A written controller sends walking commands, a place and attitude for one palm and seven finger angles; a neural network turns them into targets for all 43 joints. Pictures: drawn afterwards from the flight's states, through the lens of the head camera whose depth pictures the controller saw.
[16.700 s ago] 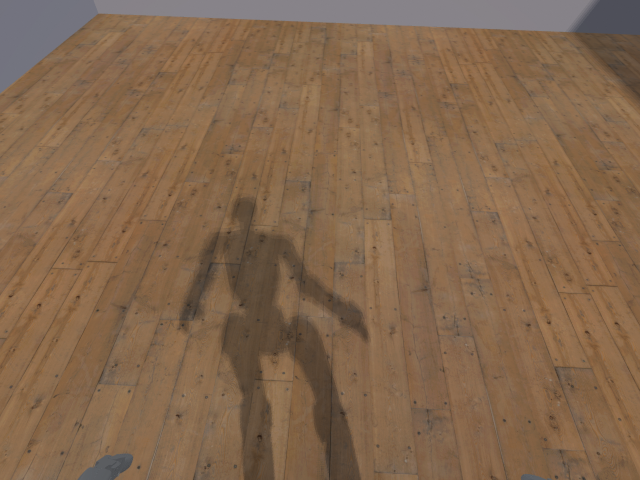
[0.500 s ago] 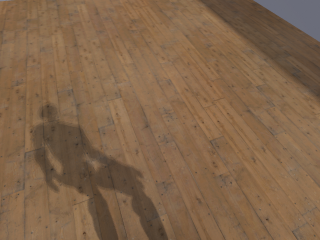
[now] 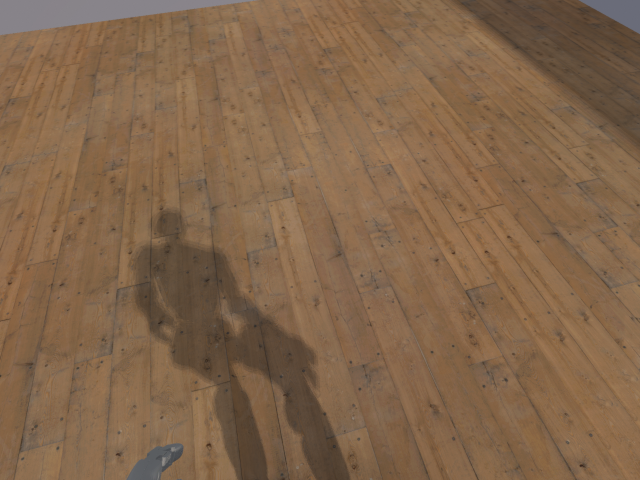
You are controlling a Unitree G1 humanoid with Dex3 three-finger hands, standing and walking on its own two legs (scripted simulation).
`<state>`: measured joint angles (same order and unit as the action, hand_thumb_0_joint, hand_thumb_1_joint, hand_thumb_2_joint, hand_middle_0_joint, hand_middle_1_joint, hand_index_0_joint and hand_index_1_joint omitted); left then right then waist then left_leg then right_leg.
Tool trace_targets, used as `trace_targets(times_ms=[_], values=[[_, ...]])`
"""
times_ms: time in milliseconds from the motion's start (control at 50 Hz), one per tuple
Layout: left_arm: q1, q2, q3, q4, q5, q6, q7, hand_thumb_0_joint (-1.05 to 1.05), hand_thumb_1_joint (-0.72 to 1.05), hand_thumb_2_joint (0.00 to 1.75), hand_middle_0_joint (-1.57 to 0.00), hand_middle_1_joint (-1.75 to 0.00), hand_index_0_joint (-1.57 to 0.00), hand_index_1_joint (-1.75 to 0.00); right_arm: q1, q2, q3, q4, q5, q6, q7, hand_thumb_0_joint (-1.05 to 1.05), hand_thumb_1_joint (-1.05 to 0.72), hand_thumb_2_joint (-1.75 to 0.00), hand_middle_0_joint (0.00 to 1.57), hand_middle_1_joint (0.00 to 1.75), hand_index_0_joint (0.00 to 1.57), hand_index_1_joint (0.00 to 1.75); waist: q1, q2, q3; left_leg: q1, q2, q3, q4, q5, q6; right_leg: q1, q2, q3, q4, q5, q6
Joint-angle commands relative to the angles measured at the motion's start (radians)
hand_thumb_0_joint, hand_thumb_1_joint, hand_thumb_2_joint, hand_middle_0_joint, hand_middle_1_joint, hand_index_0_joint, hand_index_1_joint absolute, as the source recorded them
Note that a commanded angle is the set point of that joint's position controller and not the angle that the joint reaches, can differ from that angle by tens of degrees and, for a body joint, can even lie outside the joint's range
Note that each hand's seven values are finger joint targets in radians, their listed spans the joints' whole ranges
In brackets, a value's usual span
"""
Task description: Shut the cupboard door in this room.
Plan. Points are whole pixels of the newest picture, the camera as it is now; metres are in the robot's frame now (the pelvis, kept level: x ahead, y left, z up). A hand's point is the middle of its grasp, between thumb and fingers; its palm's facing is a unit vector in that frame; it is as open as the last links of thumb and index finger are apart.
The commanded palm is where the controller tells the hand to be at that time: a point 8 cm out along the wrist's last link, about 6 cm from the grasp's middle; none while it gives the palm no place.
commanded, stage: turn or walk to find it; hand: left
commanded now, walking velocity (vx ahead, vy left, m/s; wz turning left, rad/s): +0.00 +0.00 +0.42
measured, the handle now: out of the picture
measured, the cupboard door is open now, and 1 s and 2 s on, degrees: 78 78 78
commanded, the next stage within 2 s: stand and wait in 1.00 s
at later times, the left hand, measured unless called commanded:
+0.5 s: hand out of the picture -0.07 +0.21 -0.17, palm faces +0.30 -0.92 -0.24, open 7.4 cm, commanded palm none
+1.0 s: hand out of the picture -0.03 +0.22 -0.14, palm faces +0.41 -0.87 -0.27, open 7.4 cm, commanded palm none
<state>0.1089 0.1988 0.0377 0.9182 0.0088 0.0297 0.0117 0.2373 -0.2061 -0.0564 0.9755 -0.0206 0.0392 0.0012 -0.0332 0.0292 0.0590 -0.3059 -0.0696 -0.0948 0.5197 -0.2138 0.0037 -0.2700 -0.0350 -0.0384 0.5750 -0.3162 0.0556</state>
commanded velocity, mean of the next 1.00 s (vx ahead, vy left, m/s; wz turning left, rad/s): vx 0.00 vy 0.00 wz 0.41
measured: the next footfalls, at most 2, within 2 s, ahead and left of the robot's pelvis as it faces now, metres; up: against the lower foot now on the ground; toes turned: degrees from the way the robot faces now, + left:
left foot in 0.50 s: -0.05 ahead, +0.13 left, +0.00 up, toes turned +19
right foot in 1.02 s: +0.02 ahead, -0.10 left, +0.00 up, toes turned +23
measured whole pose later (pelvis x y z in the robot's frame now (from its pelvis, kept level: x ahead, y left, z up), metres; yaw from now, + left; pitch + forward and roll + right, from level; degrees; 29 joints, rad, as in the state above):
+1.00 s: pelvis -0.06 -0.01 +0.00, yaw +25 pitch +0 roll +1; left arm 0.11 0.20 0.04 0.92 0.01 0.04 0.01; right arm 0.24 -0.20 -0.05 0.98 -0.02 0.04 0.00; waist -0.03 0.03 0.06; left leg -0.29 -0.06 -0.09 0.50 -0.22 0.01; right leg -0.30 -0.04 -0.04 0.65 -0.36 0.07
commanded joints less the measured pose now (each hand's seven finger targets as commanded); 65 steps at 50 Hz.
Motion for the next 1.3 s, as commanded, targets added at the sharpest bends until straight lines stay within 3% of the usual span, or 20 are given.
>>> trace_targets(times_ms=[0, 20, 40, 100, 380, 440, 460, 500, 520, 540, 620, 820, 900, 960, 980, 1000, 1020, 1060, 1120, 1280], values=[[0.157, 0.261, 0.063, -0.036, 0.016, -0.033, 0.026, 0.0, 0.9, 0.9, -0.2, -0.3, -0.2, -0.3, -0.048, -0.095, -0.042, -0.112, 0.01, -0.017, -0.006, 0.0, -0.9, -0.9, 0.2, 0.3, 0.2, 0.3, 0.09, -0.307, -0.093, -0.291, -0.008, 0.025, 0.353, -0.355, -0.031, 0.239, -0.445, 0.4, -0.315, 0.194, -0.194], [0.121, 0.232, 0.06, -0.051, 0.009, -0.03, 0.028, 0.0, 0.9, 0.9, -0.2, -0.3, -0.2, -0.3, -0.046, -0.13, -0.052, -0.095, -0.001, -0.002, -0.004, 0.0, -0.9, -0.9, 0.2, 0.3, 0.2, 0.3, 0.073, -0.201, -0.07, -0.25, 0.036, -0.018, 0.515, -0.336, -0.026, 0.111, -0.434, 0.351, -0.329, 0.124, -0.233], [0.05, 0.197, 0.061, -0.067, 0.006, -0.033, 0.031, 0.0, 0.9, 0.9, -0.2, -0.3, -0.2, -0.3, -0.016, -0.128, -0.056, -0.075, -0.005, 0.012, 0.001, 0.0, -0.9, -0.9, 0.2, 0.3, 0.2, 0.3, 0.04, -0.254, -0.015, -0.247, 0.061, -0.033, 0.595, -0.289, -0.025, 0.019, -0.384, 0.302, -0.362, 0.006, -0.219], [-0.015, 0.14, 0.038, -0.086, 0.006, -0.035, 0.023, 0.0, 0.9, 0.9, -0.2, -0.3, -0.2, -0.3, 0.047, -0.099, -0.053, -0.028, -0.007, 0.024, 0.014, 0.0, -0.9, -0.9, 0.2, 0.3, 0.2, 0.3, -0.008, -0.164, 0.034, -0.226, 0.077, 0.023, 0.706, -0.151, -0.046, -0.028, -0.264, 0.114, -0.328, 0.065, -0.148], [0.195, 0.208, 0.061, 0.003, 0.024, -0.035, 0.019, 0.0, 0.9, 0.9, -0.2, -0.3, -0.2, -0.3, -0.094, -0.07, -0.015, -0.058, 0.015, -0.004, 0.007, 0.0, -0.9, -0.9, 0.2, 0.3, 0.2, 0.3, 0.094, -0.234, -0.094, -0.101, 0.099, 0.144, 0.226, -0.281, -0.064, 0.229, -0.334, 0.032, -0.171, 0.508, -0.21], [0.153, 0.217, 0.064, 0.009, 0.015, -0.027, 0.017, 0.0, 0.9, 0.9, -0.2, -0.3, -0.2, -0.3, -0.013, -0.082, -0.014, -0.036, 0.015, -0.015, 0.004, 0.0, -0.9, -0.9, 0.2, 0.3, 0.2, 0.3, 0.035, -0.208, -0.133, 0.076, 0.086, 0.178, -0.013, -0.083, -0.05, 0.153, -0.31, -0.041, -0.073, 0.452, -0.144], [0.148, 0.197, 0.061, 0.003, 0.006, -0.02, 0.015, 0.0, 0.9, 0.9, -0.2, -0.3, -0.2, -0.3, 0.02, -0.114, -0.021, -0.027, 0.013, -0.024, 0.006, 0.0, -0.9, -0.9, 0.2, 0.3, 0.2, 0.3, 0.011, -0.114, -0.148, 0.203, 0.113, 0.14, -0.135, 0.049, -0.035, 0.057, -0.275, -0.089, 0.021, 0.354, -0.092], [0.107, 0.092, 0.029, -0.048, 0.004, -0.004, 0.009, 0.0, 0.9, 0.9, -0.2, -0.3, -0.2, -0.3, 0.072, -0.27, -0.056, -0.03, 0.004, -0.026, -0.005, 0.0, -0.9, -0.9, 0.2, 0.3, 0.2, 0.3, -0.024, 0.289, -0.115, 0.305, 0.464, -0.271, -0.216, 0.49, 0.136, -0.294, -0.081, -0.11, 0.361, -0.319, 0.018], [0.073, 0.12, 0.034, -0.051, 0.007, 0.007, 0.012, 0.0, 0.9, 0.9, -0.2, -0.3, -0.2, -0.3, 0.068, -0.27, -0.053, -0.024, 0.0, -0.017, -0.006, 0.0, -0.9, -0.9, 0.2, 0.3, 0.2, 0.3, -0.03, 0.179, -0.091, 0.218, 0.488, -0.217, -0.204, 0.428, 0.183, -0.25, -0.096, -0.043, 0.452, -0.305, 0.002], [0.049, 0.114, 0.036, -0.032, 0.011, 0.017, 0.015, 0.0, 0.9, 0.9, -0.2, -0.3, -0.2, -0.3, 0.03, -0.23, -0.043, -0.026, -0.003, -0.024, -0.017, 0.0, -0.9, -0.9, 0.2, 0.3, 0.2, 0.3, -0.021, 0.237, -0.055, 0.153, 0.416, -0.196, -0.232, 0.381, 0.159, -0.259, -0.103, 0.003, 0.475, -0.249, 0.006], [0.097, 0.124, 0.043, 0.012, 0.009, 0.007, -0.003, 0.0, 0.9, 0.9, -0.2, -0.3, -0.2, -0.3, -0.057, -0.185, -0.024, -0.052, 0.003, -0.035, -0.026, 0.0, -0.9, -0.9, 0.2, 0.3, 0.2, 0.3, 0.034, 0.115, -0.034, 0.2, 0.301, -0.086, -0.197, 0.448, 0.124, -0.288, -0.076, 0.006, 0.554, -0.08, 0.023], [-0.003, 0.104, 0.032, -0.045, 0.003, 0.003, 0.007, 0.0, 0.9, 0.9, -0.2, -0.3, -0.2, -0.3, 0.023, -0.184, -0.044, -0.054, -0.003, -0.03, -0.02, 0.0, -0.9, -0.9, 0.2, 0.3, 0.2, 0.3, -0.007, 0.104, -0.068, 0.219, 0.305, -0.211, -0.178, 0.405, 0.173, -0.24, -0.044, 0.025, 0.364, -0.128, 0.037], [0.018, 0.094, 0.028, -0.05, -0.004, -0.004, 0.009, 0.0, 0.9, 0.9, -0.2, -0.3, -0.2, -0.3, 0.0, -0.185, -0.047, -0.062, -0.008, -0.022, -0.017, 0.0, -0.9, -0.9, 0.2, 0.3, 0.2, 0.3, 0.006, 0.132, -0.087, 0.134, 0.282, -0.259, -0.151, 0.394, 0.166, -0.096, -0.007, 0.012, 0.17, -0.126, 0.017], [0.124, 0.112, 0.035, -0.026, -0.006, -0.021, 0.012, 0.0, 0.9, 0.9, -0.2, -0.3, -0.2, -0.3, -0.028, -0.171, -0.049, -0.071, 0.002, -0.019, -0.013, 0.0, -0.9, -0.9, 0.2, 0.3, 0.2, 0.3, 0.06, 0.079, -0.13, 0.005, 0.216, -0.236, -0.058, 0.281, 0.106, 0.145, -0.005, -0.003, -0.137, 0.102, 0.007], [0.157, 0.165, 0.044, -0.023, 0.003, -0.033, 0.017, 0.0, 0.9, 0.9, -0.2, -0.3, -0.2, -0.3, -0.016, -0.127, -0.045, -0.073, 0.01, -0.02, -0.007, 0.0, -0.9, -0.9, 0.2, 0.3, 0.2, 0.3, 0.072, -0.048, -0.151, -0.124, 0.146, -0.177, 0.031, 0.106, 0.048, 0.295, -0.113, 0.097, -0.247, 0.147, -0.018], [0.174, 0.245, 0.061, -0.02, 0.018, -0.041, 0.025, 0.0, 0.9, 0.9, -0.2, -0.3, -0.2, -0.3, -0.009, -0.059, -0.031, -0.092, 0.013, -0.023, -0.004, 0.0, -0.9, -0.9, 0.2, 0.3, 0.2, 0.3, 0.082, -0.32, -0.139, -0.289, 0.002, 0.003, 0.247, -0.261, -0.025, 0.356, -0.366, 0.352, -0.281, 0.214, -0.118], [0.171, 0.255, 0.057, -0.037, 0.01, -0.035, 0.025, 0.0, 0.9, 0.9, -0.2, -0.3, -0.2, -0.3, -0.039, -0.111, -0.045, -0.102, 0.005, -0.012, -0.009, 0.0, -0.9, -0.9, 0.2, 0.3, 0.2, 0.3, 0.092, -0.269, -0.107, -0.262, 0.02, 0.001, 0.435, -0.383, -0.028, 0.188, -0.457, 0.383, -0.297, 0.272, -0.208], [0.042, 0.193, 0.057, -0.067, 0.005, -0.035, 0.028, 0.0, 0.9, 0.9, -0.2, -0.3, -0.2, -0.3, 0.005, -0.115, -0.056, -0.056, -0.004, 0.014, 0.001, 0.0, -0.9, -0.9, 0.2, 0.3, 0.2, 0.3, 0.029, -0.21, -0.027, -0.242, 0.054, -0.025, 0.635, -0.271, -0.03, 0.035, -0.359, 0.279, -0.342, 0.055, -0.201], [0.006, 0.135, 0.036, -0.081, 0.003, -0.04, 0.022, 0.0, 0.9, 0.9, -0.2, -0.3, -0.2, -0.3, 0.062, -0.095, -0.053, -0.018, -0.005, 0.021, 0.014, 0.0, -0.9, -0.9, 0.2, 0.3, 0.2, 0.3, -0.004, -0.179, 0.001, -0.245, 0.077, 0.025, 0.717, -0.14, -0.054, 0.035, -0.256, 0.084, -0.302, 0.156, -0.14], [0.14, 0.153, 0.048, -0.035, 0.013, -0.044, 0.025, 0.0, 0.9, 0.9, -0.2, -0.3, -0.2, -0.3, -0.024, -0.092, -0.043, -0.034, -0.001, 0.023, 0.013, 0.0, -0.9, -0.9, 0.2, 0.3, 0.2, 0.3, 0.054, -0.183, -0.02, -0.253, 0.123, 0.063, 0.586, -0.176, -0.089, 0.156, -0.317, 0.052, -0.281, 0.229, -0.178]])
